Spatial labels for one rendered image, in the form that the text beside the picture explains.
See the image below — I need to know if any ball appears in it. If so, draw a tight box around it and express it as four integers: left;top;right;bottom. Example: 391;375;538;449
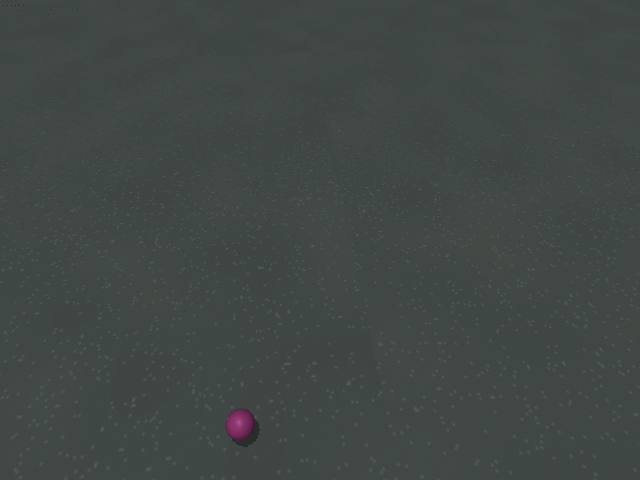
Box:
225;408;255;440

